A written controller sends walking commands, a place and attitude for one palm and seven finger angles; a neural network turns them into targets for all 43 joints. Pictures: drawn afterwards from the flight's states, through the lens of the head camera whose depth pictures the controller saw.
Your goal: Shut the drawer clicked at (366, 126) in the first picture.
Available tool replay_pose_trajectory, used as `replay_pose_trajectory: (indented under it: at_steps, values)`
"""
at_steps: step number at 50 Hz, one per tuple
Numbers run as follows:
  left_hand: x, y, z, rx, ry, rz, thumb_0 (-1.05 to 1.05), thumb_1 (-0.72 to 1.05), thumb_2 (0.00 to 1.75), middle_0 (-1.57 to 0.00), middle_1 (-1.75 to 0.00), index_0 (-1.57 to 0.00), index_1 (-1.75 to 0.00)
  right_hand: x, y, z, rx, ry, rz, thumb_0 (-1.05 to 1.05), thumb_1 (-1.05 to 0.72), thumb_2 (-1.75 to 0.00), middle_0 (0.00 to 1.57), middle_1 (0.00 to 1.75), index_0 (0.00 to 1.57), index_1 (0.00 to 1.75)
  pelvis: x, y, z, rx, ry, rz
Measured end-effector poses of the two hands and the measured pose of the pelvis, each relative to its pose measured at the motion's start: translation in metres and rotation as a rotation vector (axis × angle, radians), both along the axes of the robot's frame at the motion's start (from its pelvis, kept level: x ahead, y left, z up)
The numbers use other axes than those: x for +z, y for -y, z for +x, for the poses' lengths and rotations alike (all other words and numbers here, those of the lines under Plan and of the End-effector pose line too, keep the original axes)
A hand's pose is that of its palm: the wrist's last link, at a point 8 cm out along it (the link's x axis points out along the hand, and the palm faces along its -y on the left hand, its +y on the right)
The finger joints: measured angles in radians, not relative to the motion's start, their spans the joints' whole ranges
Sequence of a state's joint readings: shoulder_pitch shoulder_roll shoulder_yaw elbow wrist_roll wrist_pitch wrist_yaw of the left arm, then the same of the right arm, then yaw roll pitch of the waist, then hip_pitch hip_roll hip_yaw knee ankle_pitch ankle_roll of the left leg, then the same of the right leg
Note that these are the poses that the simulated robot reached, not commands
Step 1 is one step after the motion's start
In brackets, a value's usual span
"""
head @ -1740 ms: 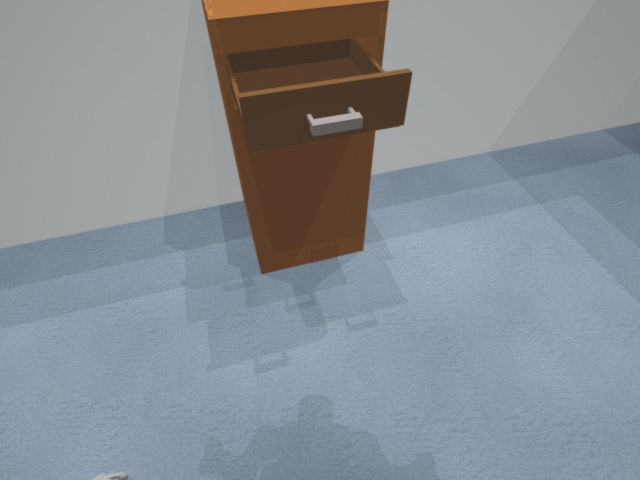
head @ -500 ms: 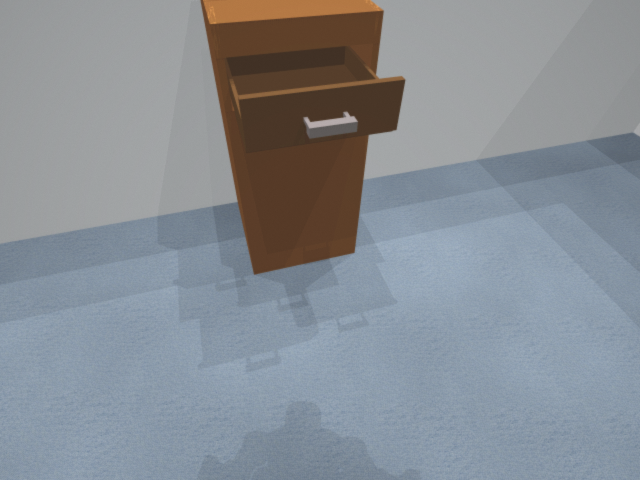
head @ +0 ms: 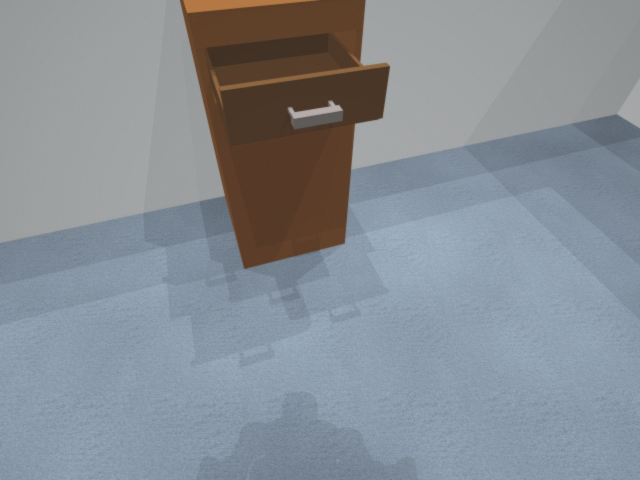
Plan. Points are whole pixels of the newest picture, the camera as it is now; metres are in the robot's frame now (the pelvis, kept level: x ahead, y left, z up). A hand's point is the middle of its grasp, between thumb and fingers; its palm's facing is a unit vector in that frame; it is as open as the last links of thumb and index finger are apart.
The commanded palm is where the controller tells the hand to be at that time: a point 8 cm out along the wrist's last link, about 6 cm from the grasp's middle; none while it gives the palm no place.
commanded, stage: walk to a spot facing it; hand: left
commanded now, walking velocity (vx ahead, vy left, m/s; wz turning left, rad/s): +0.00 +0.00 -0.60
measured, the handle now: (314, 112) +0.85 +0.08 +0.02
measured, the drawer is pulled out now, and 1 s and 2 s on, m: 0.22 0.22 0.22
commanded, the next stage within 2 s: none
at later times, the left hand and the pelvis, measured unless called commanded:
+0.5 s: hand out of the picture +0.05 +0.17 -0.16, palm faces -0.14 -0.96 -0.25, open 7.4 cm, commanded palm none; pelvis -0.03 -0.02 +0.00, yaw -14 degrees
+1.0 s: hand (222, 464) +0.18 +0.16 -0.17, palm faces -0.51 -0.84 -0.16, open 7.4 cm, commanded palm none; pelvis +0.00 +0.02 +0.01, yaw -34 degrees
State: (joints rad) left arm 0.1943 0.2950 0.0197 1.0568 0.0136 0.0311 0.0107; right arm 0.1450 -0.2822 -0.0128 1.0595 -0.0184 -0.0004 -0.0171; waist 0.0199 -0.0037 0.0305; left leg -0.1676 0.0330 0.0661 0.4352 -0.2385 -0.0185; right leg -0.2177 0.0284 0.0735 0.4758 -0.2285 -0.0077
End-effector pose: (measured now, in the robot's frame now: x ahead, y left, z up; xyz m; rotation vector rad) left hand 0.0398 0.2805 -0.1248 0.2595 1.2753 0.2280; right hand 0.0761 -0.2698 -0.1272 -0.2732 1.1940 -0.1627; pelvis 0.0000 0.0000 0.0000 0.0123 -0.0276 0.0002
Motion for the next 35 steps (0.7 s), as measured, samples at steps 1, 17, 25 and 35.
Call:
replay_pose_trajectory:
  at_steps: [1,17,25,35]
  values:
    - [-0.002,0.003,0.0,-0.007,-0.007,-0.006,0.0,0.9,0.9,-0.2,-0.29,-0.2,-0.3,-0.002,-0.002,-0.003,-0.013,0.003,0.007,0.0,-0.91,-0.9,0.2,0.3,0.2,0.3,-0.001,0.0,-0.001,-0.01,-0.001,0.002]
    - [-0.01,0.069,-0.005,-0.09,-0.026,-0.06,0.0,0.9,0.9,-0.2,-0.29,-0.2,-0.3,-0.028,0.011,-0.058,-0.185,-0.033,0.093,0.0,-0.91,-0.9,0.2,0.3,0.2,0.29,-0.011,0.027,-0.02,-0.154,-0.014,0.017]
    - [-0.002,0.065,0.009,-0.165,-0.029,-0.069,0.0,0.9,0.9,-0.2,-0.3,-0.2,-0.3,-0.006,0.015,-0.064,-0.258,0.033,0.058,0.0,-0.91,-0.9,0.2,0.3,0.2,0.29,0.0,0.019,-0.025,-0.247,-0.046,0.027]
    - [-0.017,0.021,0.05,-0.28,0.006,-0.079,0.0,0.9,0.9,-0.2,-0.29,-0.2,-0.3,0.016,-0.013,-0.082,-0.342,0.136,-0.026,0.0,-0.91,-0.9,0.2,0.3,0.2,0.29,-0.006,-0.021,-0.03,-0.364,-0.062,-0.014]
